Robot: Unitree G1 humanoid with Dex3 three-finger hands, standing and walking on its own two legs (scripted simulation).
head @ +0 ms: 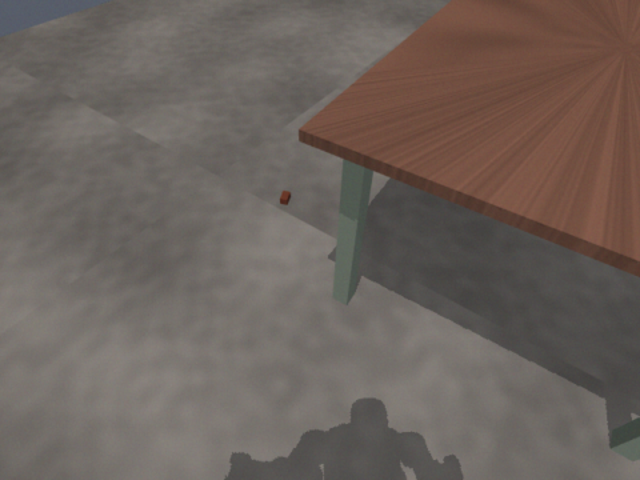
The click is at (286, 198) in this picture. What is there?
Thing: small box
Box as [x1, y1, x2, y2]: [280, 191, 290, 204]
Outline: 283,191 280,197 280,203 287,204 290,195 288,191
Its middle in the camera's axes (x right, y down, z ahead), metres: -0.16 -0.20 +1.79
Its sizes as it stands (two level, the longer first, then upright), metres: 0.058 0.034 0.030
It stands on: the floor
